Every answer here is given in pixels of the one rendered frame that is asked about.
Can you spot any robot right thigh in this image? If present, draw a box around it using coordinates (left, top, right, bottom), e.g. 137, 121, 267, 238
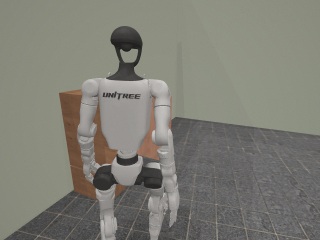
141, 162, 164, 214

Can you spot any cupboard door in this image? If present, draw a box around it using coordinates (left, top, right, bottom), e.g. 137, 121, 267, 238
136, 96, 172, 160

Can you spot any robot head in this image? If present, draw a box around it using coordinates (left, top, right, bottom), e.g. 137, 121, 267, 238
106, 26, 145, 81

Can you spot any robot right upper arm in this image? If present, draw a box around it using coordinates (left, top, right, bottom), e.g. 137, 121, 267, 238
148, 79, 171, 146

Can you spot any robot left forearm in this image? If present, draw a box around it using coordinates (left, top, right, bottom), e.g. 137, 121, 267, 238
77, 124, 95, 165

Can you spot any robot left hand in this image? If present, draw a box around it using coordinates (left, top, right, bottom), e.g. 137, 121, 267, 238
83, 159, 100, 184

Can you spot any robot right forearm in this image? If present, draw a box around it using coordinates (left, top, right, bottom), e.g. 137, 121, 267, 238
157, 129, 178, 192

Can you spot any robot right hand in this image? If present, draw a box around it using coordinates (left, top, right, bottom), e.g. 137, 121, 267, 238
159, 189, 180, 227

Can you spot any robot left upper arm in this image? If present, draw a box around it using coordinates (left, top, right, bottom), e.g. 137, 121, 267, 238
78, 78, 104, 138

